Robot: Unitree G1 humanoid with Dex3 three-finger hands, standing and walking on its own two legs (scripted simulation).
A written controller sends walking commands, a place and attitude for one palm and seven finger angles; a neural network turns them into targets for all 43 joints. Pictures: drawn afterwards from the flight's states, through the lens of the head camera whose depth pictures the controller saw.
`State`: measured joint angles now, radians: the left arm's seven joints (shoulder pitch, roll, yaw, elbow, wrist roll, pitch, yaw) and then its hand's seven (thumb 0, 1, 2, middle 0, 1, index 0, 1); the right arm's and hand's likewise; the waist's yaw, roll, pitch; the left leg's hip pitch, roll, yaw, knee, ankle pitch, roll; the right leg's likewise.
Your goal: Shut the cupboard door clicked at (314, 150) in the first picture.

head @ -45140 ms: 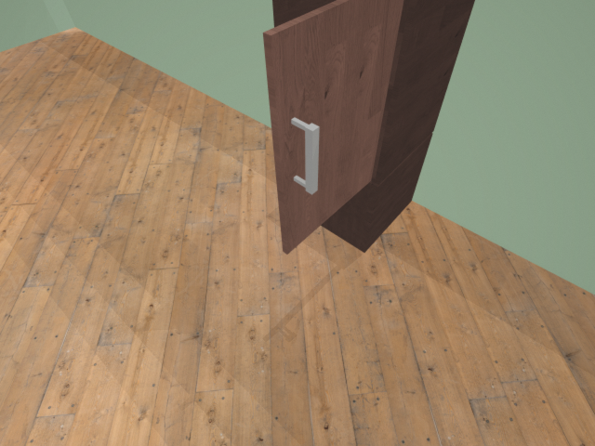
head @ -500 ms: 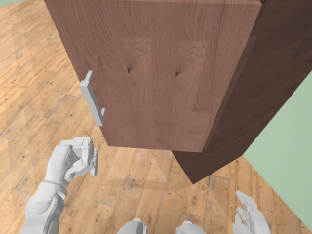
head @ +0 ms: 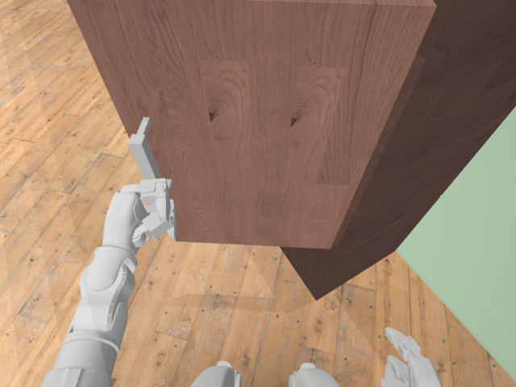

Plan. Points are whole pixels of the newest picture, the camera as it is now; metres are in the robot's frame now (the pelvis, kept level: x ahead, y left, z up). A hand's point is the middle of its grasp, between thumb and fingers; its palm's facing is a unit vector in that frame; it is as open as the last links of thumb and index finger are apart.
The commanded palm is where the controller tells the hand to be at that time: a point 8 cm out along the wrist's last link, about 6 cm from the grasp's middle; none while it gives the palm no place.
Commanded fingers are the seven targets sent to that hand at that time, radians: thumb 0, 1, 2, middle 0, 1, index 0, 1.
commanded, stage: bring the fist close to the handle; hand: left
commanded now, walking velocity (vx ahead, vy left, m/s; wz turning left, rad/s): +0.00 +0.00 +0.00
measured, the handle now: (155, 167) +0.45 +0.20 +0.06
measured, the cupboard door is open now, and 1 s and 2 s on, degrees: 57 54 40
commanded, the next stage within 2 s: push the door shut along its arc in 0.52 s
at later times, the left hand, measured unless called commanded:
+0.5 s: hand (167, 212) +0.36 +0.16 +0.06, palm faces -0.03 -1.00 -0.01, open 3.1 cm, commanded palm +0.34 +0.21 +0.07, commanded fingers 0.00 0.90 0.90 -1.30 -1.50 -1.30 -1.50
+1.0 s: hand (170, 190) +0.40 +0.16 +0.07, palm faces -0.14 -0.99 -0.03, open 3.1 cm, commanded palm +0.38 +0.21 +0.07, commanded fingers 0.00 0.90 0.90 -1.30 -1.50 -1.30 -1.50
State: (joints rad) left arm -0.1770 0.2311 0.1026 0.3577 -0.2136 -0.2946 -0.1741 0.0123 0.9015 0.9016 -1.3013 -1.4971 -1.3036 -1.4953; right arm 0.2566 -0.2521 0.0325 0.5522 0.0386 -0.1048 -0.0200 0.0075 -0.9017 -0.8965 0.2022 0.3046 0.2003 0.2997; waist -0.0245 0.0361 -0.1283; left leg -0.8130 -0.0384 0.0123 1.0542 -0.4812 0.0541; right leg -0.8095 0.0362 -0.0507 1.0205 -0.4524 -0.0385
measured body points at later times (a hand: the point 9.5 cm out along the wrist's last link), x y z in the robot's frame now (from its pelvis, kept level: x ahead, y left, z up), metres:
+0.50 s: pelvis +0.00 -0.01 +0.00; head +0.07 -0.02 +0.45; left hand +0.36 +0.21 +0.07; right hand +0.13 -0.27 -0.10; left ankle +0.02 +0.08 -0.67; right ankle +0.03 -0.10 -0.67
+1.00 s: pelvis -0.01 -0.01 +0.00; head +0.07 -0.01 +0.44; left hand +0.40 +0.21 +0.07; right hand +0.11 -0.26 -0.11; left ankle +0.02 +0.08 -0.67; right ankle +0.03 -0.10 -0.67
